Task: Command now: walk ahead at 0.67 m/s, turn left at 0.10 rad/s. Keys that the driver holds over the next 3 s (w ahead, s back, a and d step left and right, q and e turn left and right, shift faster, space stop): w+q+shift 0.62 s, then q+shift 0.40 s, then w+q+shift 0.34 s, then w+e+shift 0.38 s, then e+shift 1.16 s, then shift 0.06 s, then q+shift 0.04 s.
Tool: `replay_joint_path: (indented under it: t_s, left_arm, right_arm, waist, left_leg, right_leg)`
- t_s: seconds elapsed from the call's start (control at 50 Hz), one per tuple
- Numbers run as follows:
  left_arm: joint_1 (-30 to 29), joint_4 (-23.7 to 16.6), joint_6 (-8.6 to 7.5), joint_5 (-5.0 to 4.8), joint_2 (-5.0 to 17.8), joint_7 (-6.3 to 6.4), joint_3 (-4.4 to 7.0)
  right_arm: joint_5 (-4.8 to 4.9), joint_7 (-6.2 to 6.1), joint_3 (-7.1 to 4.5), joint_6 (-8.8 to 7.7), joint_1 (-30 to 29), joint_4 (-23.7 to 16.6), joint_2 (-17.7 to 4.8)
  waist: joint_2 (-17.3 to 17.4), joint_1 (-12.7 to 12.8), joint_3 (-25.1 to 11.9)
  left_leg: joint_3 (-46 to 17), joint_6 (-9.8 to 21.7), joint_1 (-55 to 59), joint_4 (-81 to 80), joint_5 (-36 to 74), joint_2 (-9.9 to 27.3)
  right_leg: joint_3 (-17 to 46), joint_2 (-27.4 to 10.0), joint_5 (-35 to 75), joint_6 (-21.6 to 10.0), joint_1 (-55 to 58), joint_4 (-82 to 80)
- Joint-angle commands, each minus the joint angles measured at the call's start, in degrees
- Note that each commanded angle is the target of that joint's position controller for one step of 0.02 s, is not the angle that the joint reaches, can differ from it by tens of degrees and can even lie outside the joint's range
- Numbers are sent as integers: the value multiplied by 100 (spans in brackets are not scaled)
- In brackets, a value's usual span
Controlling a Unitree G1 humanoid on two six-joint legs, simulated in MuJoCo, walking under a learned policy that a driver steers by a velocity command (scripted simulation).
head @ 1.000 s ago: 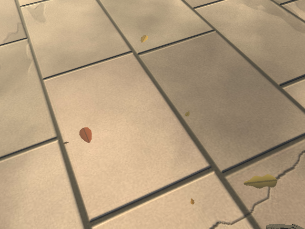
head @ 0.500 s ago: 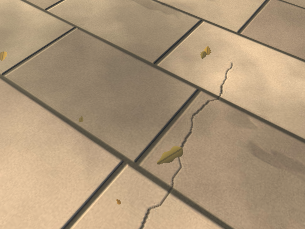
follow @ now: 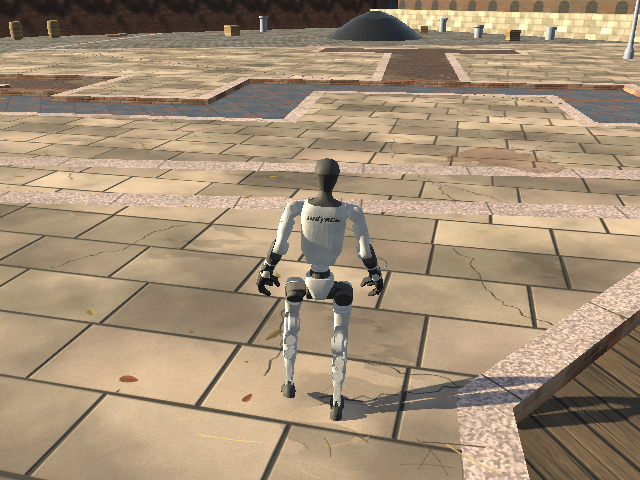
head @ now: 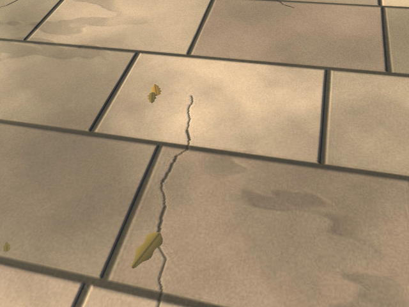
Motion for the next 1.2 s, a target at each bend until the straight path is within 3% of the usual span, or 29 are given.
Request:
replay_joint_path:
  t_s: [0.02,0.1,0.18,0.26,0.3,0.32,0.34,0.36,0.38,0.4,0.42,0.44,0.46,0.5,0.58,0.62,0.68,0.72,0.74,0.76,0.78,0.82,0.84,0.86,0.92,1.04,1.1,1.16,1.2]
  left_arm:
    - [232,-242,-261,133,696,90,171]
    - [249,-75,-414,210,678,158,148]
    - [434,198,-461,166,660,258,113]
    - [695,406,-234,178,1108,465,177]
    - [440,355,-76,190,1417,614,274]
    - [63,237,-47,226,1509,602,307]
    - [-514,66,-117,191,1532,522,316]
    - [-826,-123,-431,250,280,309,-29]
    - [7,-583,-734,-170,-82,177,-228]
    - [-798,-762,-911,-238,578,96,-169]
    - [-945,-902,-933,-285,632,53,-126]
    - [-742,-752,-866,-112,541,85,-143]
    - [-571,-675,-777,21,544,95,-135]
    - [-454,-595,-594,91,724,147,-67]
    - [-1734,-1073,-547,276,321,189,-212]
    - [-2117,-1213,-565,93,264,166,-184]
    - [-2229,-1245,-596,-30,624,165,23]
    - [-1581,-1107,-652,-10,867,179,213]
    - [-503,-924,-667,69,1005,174,284]
    - [221,-850,-588,135,1374,194,310]
    - [350,-630,-490,221,1642,77,384]
    - [-505,-968,-268,241,637,224,183]
    - [-748,-937,-178,235,588,248,144]
    - [-920,-825,-146,221,585,262,149]
    - [-1103,-430,-171,147,707,258,241]
    - [-1636,-236,-107,-26,1180,224,429]
    - [-1389,-93,-170,-139,1388,97,525]
    - [-973,96,-110,-188,1514,15,601]
    - [-1270,100,-28,-176,1483,-12,585]
  right_arm:
    - [49,106,-42,-120,-599,-371,-454]
    - [76,65,29,-3,-753,-413,-297]
    - [47,225,157,-92,-1134,-490,-81]
    - [141,345,145,-149,-1301,-723,-142]
    - [191,314,17,-18,-301,-640,-442]
    - [177,249,-168,83,965,-357,-858]
    - [136,123,-324,162,2384,-39,-1136]
    - [24,-22,-323,279,2506,145,-1264]
    - [-215,-14,-165,99,1625,-216,-1114]
    - [-200,-67,-137,40,1677,-433,-663]
    - [-230,-49,-72,-56,1426,-394,-509]
    - [-197,-36,-50,-136,954,-531,-421]
    - [-209,-71,-62,-152,529,-662,-510]
    - [-186,-142,-33,-132,213,-739,-448]
    - [25,-329,-36,-104,329,-589,-509]
    - [82,-347,-81,-58,684,-442,-615]
    - [107,-407,-115,113,959,-268,-553]
    - [73,-421,-134,226,745,-342,-523]
    - [-20,-397,-56,241,578,-509,-270]
    - [-291,-370,187,259,1046,-698,558]
    - [3,-264,194,194,1966,-930,86]
    - [54,-297,-9,360,851,-865,-680]
    - [-25,-318,-59,444,425,-948,-740]
    - [-78,-330,-107,492,56,-1088,-727]
    - [-41,-283,41,588,59,-1263,-157]
    - [-70,-90,-26,745,-238,-1220,-330]
    - [3,9,-106,816,-719,-1366,-564]
    - [-25,60,-81,772,-1124,-1472,-544]
    - [17,26,-162,710,-224,-1117,-591]
  waist:
    - [-880,368,535]
    - [-751,279,818]
    - [-575,375,1054]
    - [-1071,192,624]
    - [-1466,-509,10]
    - [-1441,-1143,-543]
    - [-976,-1914,-910]
    - [1459,-1509,-558]
    - [1473,-527,-1657]
    - [143,-922,-1311]
    - [-716,-375,-344]
    - [-1173,21,-48]
    - [-1068,275,278]
    - [-773,495,607]
    - [-262,-35,793]
    - [-8,-391,441]
    - [308,-481,252]
    - [423,10,-290]
    - [417,530,-1175]
    - [-1061,369,-2165]
    - [-3212,-115,-3118]
    - [-1426,311,-1577]
    - [-731,263,-1065]
    - [-497,201,-536]
    - [-1203,0,-164]
    - [-879,-85,-523]
    - [-908,49,-206]
    - [-618,200,256]
    - [-442,-363,102]
  left_leg:
    - [-673,20,-2216,96,1102,187]
    - [-663,-136,-1900,-833,2193,-269]
    - [75,76,-1271,-2034,2793,-393]
    - [989,503,-556,-2689,1997,-1025]
    - [1104,720,529,-2570,1381,-1250]
    - [833,947,1912,-2417,1078,-1253]
    - [134,1235,3864,-3059,1279,-1026]
    - [-1028,1663,5180,-2809,1327,-401]
    - [-4812,2893,5851,-4056,-1879,788]
    - [-5266,2494,5276,-5153,-2839,844]
    - [-5001,2202,4096,-5544,-2604,812]
    - [-4606,2089,3172,-5576,-2235,611]
    - [-4242,2106,2267,-5609,-1844,289]
    - [-3456,1966,1242,-5781,-1213,-139]
    - [-2106,1506,-212,-5591,24,-910]
    - [-2249,1267,-45,-5378,-222,-886]
    - [-2746,873,1401,-4354,410,-882]
    - [-2730,413,1950,-2999,1755,-941]
    - [-2466,105,1652,-1565,1746,-1054]
    - [-1729,-134,537,359,-2225,-1430]
    - [-1467,-307,-888,1850,-2374,-1270]
    - [-1014,-599,-1376,2150,-1200,-551]
    - [-826,-679,-1164,1969,-990,-368]
    - [-735,-631,-1046,1549,-937,-223]
    - [-460,-674,-645,293,-1012,35]
    - [-169,-327,639,-1666,712,106]
    - [23,-53,593,-1987,257,130]
    - [293,236,78,-2284,-584,139]
    - [864,509,1545,-3052,-494,-332]
  right_leg:
    - [1231,-1401,499,-562,1258,-1858]
    - [1,-1111,1344,-187,688,-2366]
    - [-790,-991,2805,251,705,-2544]
    - [-1058,-1163,7706,530,1773,-1343]
    - [-1044,-1403,9704,488,1960,154]
    - [-905,-1434,9973,408,1471,1500]
    - [-833,-1064,8328,363,95,3640]
    - [-434,370,-540,450,-2471,6643]
    - [1284,617,-1199,466,-4281,7792]
    - [1590,310,-518,123,-4282,7042]
    - [1495,104,-108,-30,-4133,6126]
    - [1501,-185,108,-33,-3695,5493]
    - [1529,-269,191,94,-3277,5122]
    - [1364,-489,319,323,-2869,4365]
    - [720,-248,1991,707,-1512,1717]
    - [668,75,2689,832,-829,861]
    - [964,303,2561,841,-933,-171]
    - [896,292,2552,594,-228,-519]
    - [1164,-292,2863,273,1140,-100]
    - [2587,-1840,4695,-96,2819,531]
    - [5551,-3119,2934,-1213,3793,-142]
    - [3477,-2273,2251,-863,2437,-327]
    - [2682,-1960,3054,-705,1626,-336]
    - [1977,-1646,3656,-632,956,-448]
    - [1204,-1659,4045,-824,145,-991]
    - [82,-1820,2712,-669,-54,-1266]
    - [75,-1977,472,-586,217,-1605]
    - [49,-2249,-150,-549,999,-1573]
    - [-719,-1819,1196,-300,524,-465]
